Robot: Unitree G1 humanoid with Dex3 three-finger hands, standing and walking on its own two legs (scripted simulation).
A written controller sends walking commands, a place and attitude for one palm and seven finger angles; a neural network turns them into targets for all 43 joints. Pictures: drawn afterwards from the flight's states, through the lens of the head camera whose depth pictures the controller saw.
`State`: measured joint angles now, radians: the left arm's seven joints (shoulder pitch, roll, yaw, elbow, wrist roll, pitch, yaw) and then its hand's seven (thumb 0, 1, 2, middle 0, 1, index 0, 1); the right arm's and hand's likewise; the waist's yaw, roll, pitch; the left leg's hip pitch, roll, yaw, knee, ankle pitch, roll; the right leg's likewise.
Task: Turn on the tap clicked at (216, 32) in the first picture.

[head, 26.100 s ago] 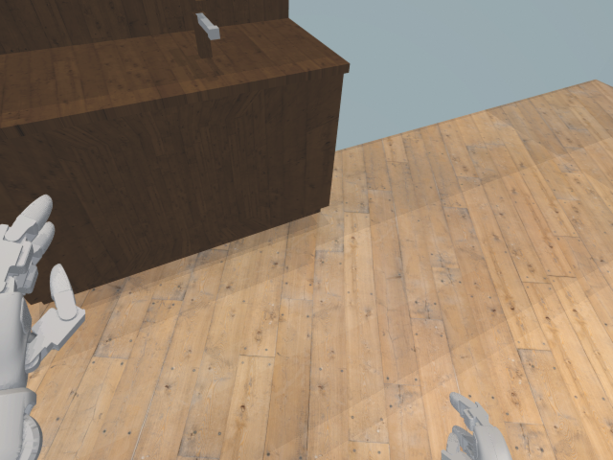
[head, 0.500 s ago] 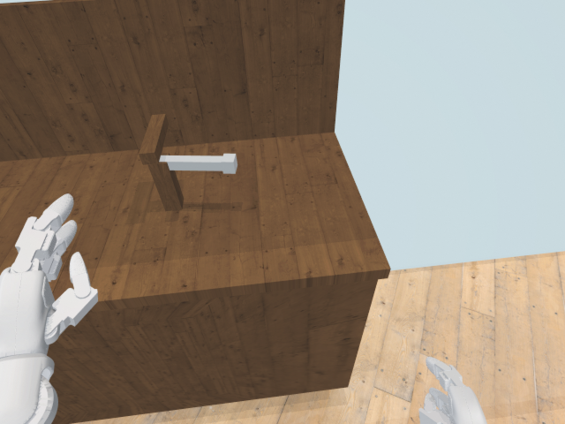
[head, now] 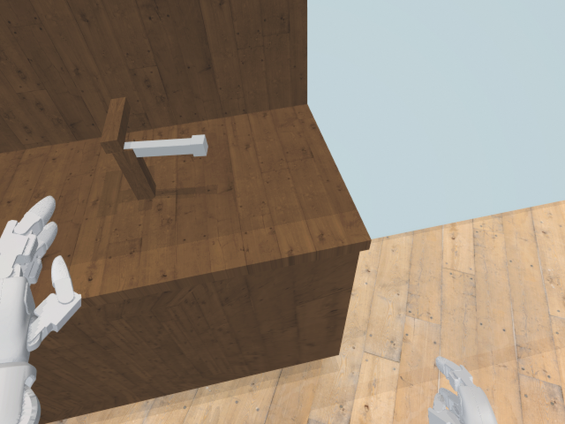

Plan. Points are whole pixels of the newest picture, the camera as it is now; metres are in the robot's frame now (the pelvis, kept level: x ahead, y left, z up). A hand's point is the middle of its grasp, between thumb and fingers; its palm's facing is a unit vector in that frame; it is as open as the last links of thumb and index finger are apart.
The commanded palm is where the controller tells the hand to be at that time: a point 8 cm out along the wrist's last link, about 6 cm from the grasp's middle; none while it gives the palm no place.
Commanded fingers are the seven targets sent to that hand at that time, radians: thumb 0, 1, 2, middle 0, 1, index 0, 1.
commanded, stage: step back with the hand held close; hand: left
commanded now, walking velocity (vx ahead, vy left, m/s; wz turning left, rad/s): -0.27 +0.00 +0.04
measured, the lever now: (199, 145) +0.56 +0.20 +0.09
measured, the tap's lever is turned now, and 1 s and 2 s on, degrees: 80 80 80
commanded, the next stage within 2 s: stop stepping back and stand still in 1.98 s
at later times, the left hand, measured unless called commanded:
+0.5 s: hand (53, 337) +0.17 +0.25 +0.15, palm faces +0.42 -0.80 -0.42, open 7.4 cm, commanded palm +0.11 +0.29 +0.17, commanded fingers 0.00 0.90 0.90 -0.20 -0.30 -0.20 -0.30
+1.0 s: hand (41, 350) +0.16 +0.24 +0.16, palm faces +0.40 -0.80 -0.45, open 7.4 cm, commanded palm +0.10 +0.29 +0.17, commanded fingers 0.00 0.90 0.90 -0.20 -0.30 -0.20 -0.30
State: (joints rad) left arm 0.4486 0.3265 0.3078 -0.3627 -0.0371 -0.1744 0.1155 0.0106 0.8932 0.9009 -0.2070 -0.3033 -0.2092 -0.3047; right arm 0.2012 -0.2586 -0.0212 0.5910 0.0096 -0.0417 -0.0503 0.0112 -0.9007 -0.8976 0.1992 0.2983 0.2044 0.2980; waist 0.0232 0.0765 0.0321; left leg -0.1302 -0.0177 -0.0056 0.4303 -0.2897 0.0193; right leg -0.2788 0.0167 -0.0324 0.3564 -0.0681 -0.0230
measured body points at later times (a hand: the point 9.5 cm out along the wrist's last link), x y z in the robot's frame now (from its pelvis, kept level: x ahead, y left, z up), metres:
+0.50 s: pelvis -0.04 +0.01 -0.02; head -0.04 -0.01 +0.43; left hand +0.14 +0.29 +0.17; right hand +0.13 -0.23 -0.11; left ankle -0.04 +0.11 -0.74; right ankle +0.08 -0.10 -0.74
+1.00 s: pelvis -0.06 +0.01 -0.02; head -0.04 +0.01 +0.43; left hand +0.13 +0.29 +0.18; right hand +0.11 -0.24 -0.10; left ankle -0.04 +0.11 -0.74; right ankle +0.08 -0.10 -0.74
